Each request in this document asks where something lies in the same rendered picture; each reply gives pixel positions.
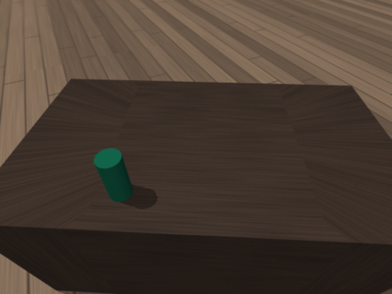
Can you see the can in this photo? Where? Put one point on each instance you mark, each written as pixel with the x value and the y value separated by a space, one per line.
pixel 112 170

